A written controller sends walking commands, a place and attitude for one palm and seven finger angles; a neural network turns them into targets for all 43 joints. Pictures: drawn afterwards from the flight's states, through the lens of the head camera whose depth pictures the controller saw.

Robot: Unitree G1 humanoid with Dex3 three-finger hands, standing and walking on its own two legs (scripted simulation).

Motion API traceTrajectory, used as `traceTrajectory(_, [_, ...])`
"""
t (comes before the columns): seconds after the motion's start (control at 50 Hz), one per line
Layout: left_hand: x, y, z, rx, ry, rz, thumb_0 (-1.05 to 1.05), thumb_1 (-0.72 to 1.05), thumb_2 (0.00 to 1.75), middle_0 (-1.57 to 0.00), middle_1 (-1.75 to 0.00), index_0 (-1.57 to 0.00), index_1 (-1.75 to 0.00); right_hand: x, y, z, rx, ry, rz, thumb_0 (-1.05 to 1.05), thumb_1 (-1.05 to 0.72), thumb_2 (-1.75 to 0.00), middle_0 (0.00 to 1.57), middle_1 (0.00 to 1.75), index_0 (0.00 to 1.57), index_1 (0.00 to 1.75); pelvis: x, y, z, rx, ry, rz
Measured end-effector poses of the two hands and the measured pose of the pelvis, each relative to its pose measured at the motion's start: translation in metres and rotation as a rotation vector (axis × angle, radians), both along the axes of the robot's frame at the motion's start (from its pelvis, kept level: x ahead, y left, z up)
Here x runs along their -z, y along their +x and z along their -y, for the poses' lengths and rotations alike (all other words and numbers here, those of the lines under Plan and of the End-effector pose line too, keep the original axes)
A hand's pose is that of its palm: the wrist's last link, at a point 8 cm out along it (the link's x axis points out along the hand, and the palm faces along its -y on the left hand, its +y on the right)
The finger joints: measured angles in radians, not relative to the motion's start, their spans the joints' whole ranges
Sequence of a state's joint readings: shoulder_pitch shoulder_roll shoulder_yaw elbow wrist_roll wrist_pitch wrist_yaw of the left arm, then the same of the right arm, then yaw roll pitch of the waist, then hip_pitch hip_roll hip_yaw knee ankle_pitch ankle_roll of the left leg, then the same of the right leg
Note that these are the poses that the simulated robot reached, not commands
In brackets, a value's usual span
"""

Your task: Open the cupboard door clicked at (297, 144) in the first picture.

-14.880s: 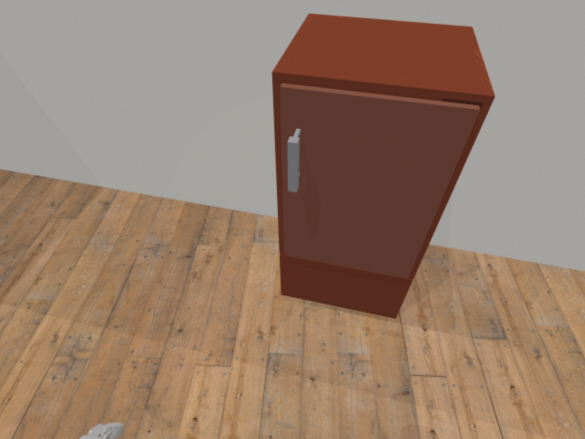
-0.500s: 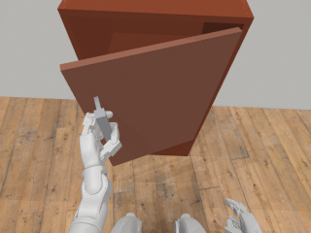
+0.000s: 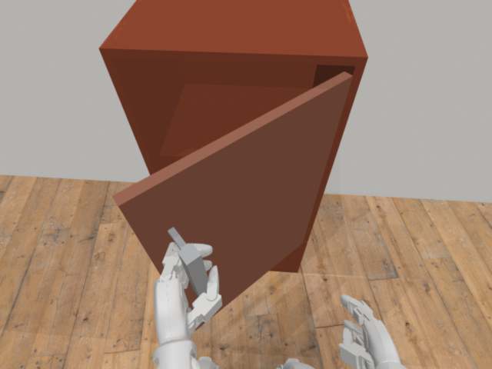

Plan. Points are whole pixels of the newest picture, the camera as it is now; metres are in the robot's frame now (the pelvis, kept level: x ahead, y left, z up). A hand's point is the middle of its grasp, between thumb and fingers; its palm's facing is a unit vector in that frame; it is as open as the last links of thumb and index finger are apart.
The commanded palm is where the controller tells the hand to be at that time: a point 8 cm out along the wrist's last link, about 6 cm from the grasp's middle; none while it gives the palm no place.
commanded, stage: open thumb and fingers to let go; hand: left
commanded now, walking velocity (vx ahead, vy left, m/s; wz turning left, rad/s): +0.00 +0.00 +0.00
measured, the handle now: (189, 264) +0.28 +0.10 +0.03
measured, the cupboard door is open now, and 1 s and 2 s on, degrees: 43 41 44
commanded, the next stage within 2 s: slide the hand sideways off the handle in 0.84 s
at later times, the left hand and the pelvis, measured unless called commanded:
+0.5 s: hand (207, 288) +0.24 +0.07 +0.02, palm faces +0.36 -0.93 -0.02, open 11.9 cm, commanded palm +0.20 +0.11 +0.03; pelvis -0.01 -0.01 -0.01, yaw +1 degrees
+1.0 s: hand (205, 295) +0.23 +0.07 +0.02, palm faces +0.20 -0.98 -0.03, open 15.2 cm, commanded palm +0.19 +0.11 +0.03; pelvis -0.02 +0.02 -0.01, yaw +0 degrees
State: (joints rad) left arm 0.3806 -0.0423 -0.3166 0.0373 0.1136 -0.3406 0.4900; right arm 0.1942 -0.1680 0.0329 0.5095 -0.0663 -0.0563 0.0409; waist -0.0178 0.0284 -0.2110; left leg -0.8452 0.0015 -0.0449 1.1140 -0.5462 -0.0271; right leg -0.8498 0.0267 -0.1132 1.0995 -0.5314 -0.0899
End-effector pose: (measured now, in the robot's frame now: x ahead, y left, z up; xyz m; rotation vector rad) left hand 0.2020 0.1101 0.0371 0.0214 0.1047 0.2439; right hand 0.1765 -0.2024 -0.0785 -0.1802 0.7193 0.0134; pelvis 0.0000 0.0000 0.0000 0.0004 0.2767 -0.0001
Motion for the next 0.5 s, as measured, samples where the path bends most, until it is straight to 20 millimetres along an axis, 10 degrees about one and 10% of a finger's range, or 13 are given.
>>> traceTrajectory(0.24, [0.007, 0.009, 0.0, -0.124, -0.001, 0.015, 0.0, 0.53, 0.74, -0.36, -1.31, -0.4, -1.32, 0.018, -0.004, 0.024, -0.004, -0.022, -0.029, 0.01, -0.91, -0.9, 0.2, 0.3, 0.2, 0.3, 0.008, -0.009, 0.018, -0.018, 0.021, -0.02])
traceTrajectory(0.5, [0.01, 0.004, -0.005, -0.121, -0.011, 0.027, 0.0, -0.17, 0.44, -0.33, -1.23, -0.33, -1.24, 0.029, -0.021, 0.026, 0.015, -0.032, -0.073, 0.01, -0.91, -0.9, 0.2, 0.3, 0.2, 0.3, 0.011, -0.013, 0.014, -0.018, 0.019, -0.029])
